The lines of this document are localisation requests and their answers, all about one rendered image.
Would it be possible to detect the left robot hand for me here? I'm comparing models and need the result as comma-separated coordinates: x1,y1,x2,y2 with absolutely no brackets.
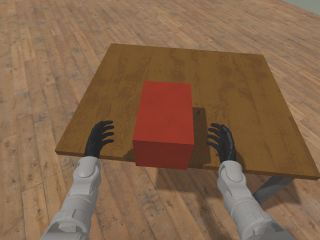
83,120,114,159

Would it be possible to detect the carton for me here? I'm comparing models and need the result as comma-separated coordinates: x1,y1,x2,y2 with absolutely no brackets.
132,81,195,170

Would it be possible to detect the right robot hand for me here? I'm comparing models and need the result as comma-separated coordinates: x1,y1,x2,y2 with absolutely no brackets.
206,123,237,163

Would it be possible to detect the table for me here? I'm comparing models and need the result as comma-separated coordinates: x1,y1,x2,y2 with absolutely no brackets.
54,43,320,205

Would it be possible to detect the robot right forearm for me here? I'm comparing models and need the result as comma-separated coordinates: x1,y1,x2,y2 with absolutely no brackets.
217,160,296,240

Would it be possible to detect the robot left forearm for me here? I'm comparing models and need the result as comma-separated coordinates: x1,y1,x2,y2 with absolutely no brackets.
39,156,102,240

